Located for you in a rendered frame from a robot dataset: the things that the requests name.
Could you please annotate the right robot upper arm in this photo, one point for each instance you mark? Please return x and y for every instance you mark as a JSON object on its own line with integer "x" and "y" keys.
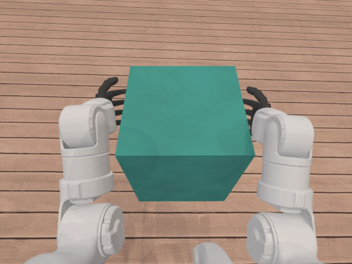
{"x": 281, "y": 238}

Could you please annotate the robot right hand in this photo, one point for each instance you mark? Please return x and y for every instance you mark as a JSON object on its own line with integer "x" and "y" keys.
{"x": 256, "y": 106}

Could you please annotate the carton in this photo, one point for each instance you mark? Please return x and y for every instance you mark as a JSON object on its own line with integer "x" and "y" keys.
{"x": 184, "y": 134}

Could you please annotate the left robot upper arm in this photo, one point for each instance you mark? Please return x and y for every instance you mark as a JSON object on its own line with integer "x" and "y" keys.
{"x": 88, "y": 234}

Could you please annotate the right robot thigh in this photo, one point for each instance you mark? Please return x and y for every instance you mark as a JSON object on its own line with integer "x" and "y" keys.
{"x": 210, "y": 253}

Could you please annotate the robot left hand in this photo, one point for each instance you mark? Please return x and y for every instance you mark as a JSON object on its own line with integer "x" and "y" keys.
{"x": 102, "y": 93}

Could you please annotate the right robot forearm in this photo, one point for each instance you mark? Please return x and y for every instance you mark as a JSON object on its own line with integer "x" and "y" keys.
{"x": 287, "y": 155}

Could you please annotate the left robot forearm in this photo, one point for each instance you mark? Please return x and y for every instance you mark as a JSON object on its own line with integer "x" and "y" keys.
{"x": 84, "y": 146}

